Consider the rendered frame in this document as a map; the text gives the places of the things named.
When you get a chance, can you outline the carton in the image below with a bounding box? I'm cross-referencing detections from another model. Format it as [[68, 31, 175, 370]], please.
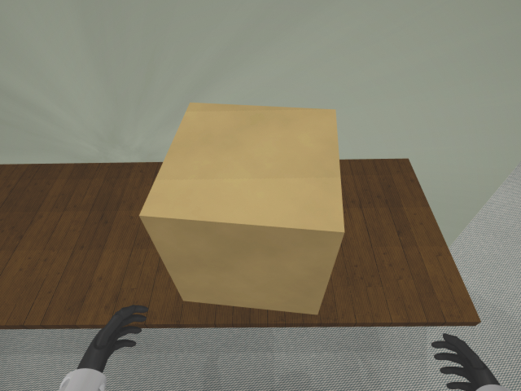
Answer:
[[139, 103, 344, 315]]

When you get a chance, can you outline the table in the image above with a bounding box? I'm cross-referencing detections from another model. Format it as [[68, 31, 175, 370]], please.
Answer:
[[0, 159, 481, 329]]

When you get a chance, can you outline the right robot hand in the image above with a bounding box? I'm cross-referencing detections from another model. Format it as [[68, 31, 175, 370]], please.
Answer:
[[431, 333, 500, 391]]

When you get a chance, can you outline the left robot hand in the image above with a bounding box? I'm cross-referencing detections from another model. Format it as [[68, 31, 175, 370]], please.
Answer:
[[77, 305, 148, 373]]

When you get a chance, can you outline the left robot forearm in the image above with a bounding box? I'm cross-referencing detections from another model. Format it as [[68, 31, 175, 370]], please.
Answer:
[[58, 368, 107, 391]]

